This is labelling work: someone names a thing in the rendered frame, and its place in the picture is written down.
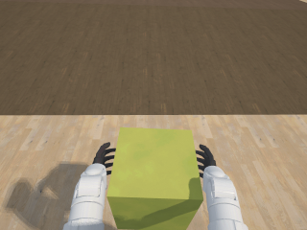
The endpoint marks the left robot forearm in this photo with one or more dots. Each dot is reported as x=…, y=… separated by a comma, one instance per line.
x=88, y=202

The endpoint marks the right robot hand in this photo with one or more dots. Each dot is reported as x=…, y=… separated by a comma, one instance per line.
x=208, y=158

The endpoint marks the carton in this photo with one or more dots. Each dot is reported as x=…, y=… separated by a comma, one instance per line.
x=155, y=181

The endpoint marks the right robot forearm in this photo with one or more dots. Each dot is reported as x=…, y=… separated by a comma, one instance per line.
x=223, y=205

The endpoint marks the left robot hand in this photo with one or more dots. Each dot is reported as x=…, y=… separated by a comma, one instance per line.
x=101, y=157

